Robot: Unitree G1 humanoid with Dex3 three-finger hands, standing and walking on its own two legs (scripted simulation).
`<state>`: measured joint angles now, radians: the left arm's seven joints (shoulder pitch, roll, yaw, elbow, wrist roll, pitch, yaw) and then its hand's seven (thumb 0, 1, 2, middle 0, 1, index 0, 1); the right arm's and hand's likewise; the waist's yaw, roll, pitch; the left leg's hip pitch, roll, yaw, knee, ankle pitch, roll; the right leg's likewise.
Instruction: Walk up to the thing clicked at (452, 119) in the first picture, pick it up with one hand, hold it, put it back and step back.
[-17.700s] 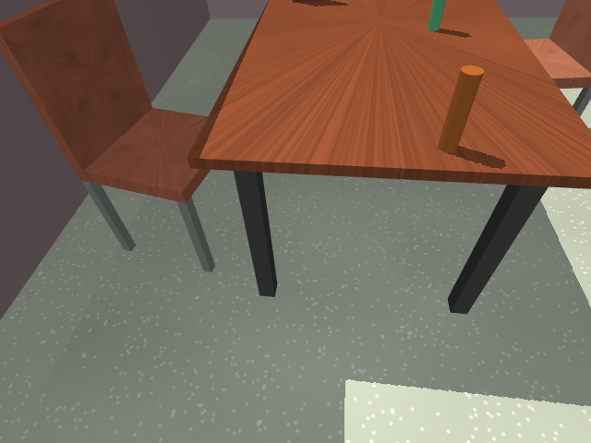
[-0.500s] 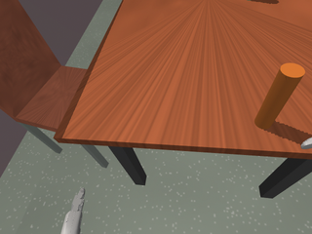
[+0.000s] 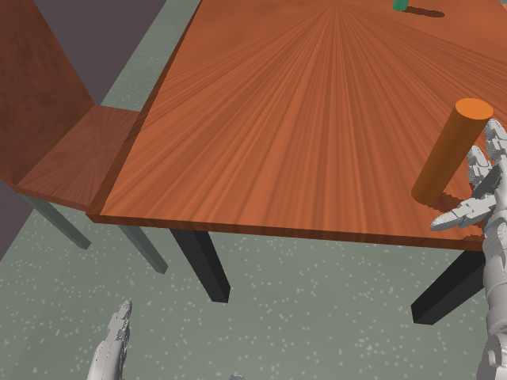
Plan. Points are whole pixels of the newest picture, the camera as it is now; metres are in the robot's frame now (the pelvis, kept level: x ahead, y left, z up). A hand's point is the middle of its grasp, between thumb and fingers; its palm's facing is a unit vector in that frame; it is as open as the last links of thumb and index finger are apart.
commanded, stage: close in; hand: right
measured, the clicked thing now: (445, 158) +0.45 -0.22 +0.11
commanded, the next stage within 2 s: rest palm in 0.04 s
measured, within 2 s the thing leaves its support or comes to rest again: leaves its support in 1.34 s
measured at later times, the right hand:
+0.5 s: hand (434, 185) +0.43 -0.21 +0.07, palm faces +0.17 +0.98 +0.03, open 17.3 cm
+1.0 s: hand (431, 177) +0.44 -0.21 +0.07, palm faces +0.15 +0.99 +0.03, open 10.1 cm
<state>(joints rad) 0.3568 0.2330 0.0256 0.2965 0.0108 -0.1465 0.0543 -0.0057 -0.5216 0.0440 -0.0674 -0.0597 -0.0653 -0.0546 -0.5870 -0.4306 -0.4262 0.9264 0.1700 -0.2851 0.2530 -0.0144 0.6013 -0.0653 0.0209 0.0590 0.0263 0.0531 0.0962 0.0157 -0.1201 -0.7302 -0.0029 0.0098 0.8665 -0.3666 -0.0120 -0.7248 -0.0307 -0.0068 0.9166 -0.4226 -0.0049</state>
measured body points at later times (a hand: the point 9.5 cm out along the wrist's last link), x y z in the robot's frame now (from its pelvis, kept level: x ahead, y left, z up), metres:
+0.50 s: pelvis +0.00 +0.00 +0.00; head +0.07 -0.01 +0.44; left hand +0.15 +0.25 -0.04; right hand +0.41 -0.27 +0.07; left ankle +0.03 +0.13 -0.69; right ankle +0.01 -0.11 -0.69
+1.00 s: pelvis +0.01 +0.00 +0.00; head +0.08 -0.02 +0.44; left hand +0.16 +0.26 -0.03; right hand +0.43 -0.27 +0.07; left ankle +0.03 +0.13 -0.69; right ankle +0.01 -0.11 -0.69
